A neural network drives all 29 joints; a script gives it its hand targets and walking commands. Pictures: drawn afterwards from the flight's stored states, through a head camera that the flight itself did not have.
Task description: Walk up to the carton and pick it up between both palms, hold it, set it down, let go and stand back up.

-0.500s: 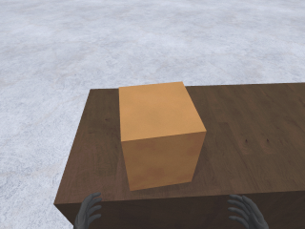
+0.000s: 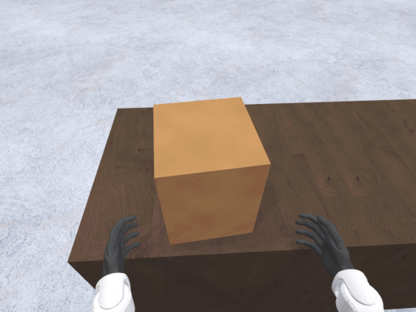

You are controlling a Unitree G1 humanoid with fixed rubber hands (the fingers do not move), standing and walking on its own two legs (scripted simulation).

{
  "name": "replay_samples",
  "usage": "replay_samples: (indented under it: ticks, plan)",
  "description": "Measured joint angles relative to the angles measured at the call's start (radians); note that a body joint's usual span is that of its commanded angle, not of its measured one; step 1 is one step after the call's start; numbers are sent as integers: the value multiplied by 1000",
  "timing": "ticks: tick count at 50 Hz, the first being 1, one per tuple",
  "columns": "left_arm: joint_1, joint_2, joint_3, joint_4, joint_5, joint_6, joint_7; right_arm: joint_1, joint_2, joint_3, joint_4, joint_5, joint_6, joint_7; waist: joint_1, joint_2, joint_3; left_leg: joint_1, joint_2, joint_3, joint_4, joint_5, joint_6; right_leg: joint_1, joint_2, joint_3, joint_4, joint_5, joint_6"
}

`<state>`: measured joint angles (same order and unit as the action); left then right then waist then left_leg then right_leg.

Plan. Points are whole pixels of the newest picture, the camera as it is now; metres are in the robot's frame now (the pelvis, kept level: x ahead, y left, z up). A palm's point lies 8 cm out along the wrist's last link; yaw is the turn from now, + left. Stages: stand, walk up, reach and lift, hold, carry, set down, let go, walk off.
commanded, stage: reach and lift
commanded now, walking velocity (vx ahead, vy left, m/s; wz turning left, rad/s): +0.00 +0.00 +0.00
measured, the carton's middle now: (205, 171) +0.43 +0.05 +0.02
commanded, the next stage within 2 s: none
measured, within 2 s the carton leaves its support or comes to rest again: neither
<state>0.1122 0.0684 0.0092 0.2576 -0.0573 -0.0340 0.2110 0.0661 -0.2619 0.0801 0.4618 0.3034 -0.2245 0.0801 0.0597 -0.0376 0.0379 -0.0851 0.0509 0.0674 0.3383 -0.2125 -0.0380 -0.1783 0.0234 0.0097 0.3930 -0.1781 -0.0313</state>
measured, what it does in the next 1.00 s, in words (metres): stands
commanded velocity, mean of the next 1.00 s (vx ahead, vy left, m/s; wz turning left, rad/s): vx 0.00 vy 0.00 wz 0.00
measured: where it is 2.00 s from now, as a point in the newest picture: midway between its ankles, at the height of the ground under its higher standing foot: outside the picture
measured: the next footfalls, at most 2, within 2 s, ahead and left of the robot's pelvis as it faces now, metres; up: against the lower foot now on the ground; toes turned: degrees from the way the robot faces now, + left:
none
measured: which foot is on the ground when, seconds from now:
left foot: down 0.00-1.00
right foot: down 0.00-1.00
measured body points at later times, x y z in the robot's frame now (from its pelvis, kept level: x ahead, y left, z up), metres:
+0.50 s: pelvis +0.00 +0.00 +0.00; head +0.02 +0.00 +0.45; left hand +0.29 +0.23 +0.07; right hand +0.34 -0.18 +0.06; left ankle -0.02 +0.14 -0.75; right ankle +0.02 -0.10 -0.75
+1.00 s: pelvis +0.00 +0.00 +0.00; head +0.03 +0.00 +0.45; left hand +0.34 +0.24 +0.12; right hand +0.41 -0.17 +0.12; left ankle -0.02 +0.14 -0.75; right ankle +0.02 -0.10 -0.75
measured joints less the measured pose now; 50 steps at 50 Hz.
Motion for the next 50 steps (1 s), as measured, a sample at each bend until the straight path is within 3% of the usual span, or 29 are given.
replay_samples:
  ticks: [16, 28, 39, 50]
  plan:
    - [-141, 8, 80, -207, -19, 314, -37, -150, -39, -21, -149, 29, 215, -55, 4, 16, 8, -12, 3, 5, -38, 27, 1, -8, 8, 15, -53, 40, 1]
    - [-255, 30, 119, -290, -55, 494, -54, -295, -85, -22, -177, 65, 345, -86, 16, 34, 1, -51, 5, 0, -30, 28, 1, -37, 13, 19, -67, 53, 2]
    - [-394, 56, 163, -314, -70, 647, -64, -451, -121, -16, -154, 100, 466, -109, 19, 35, -14, -88, 8, -14, -19, 28, -4, -66, 17, 12, -66, 55, -1]
    - [-529, 88, 187, -260, -84, 727, -64, -596, -139, -8, -88, 119, 539, -120, 22, 35, -34, -122, 8, -29, -7, 28, -7, -96, 18, 4, -57, 53, -3]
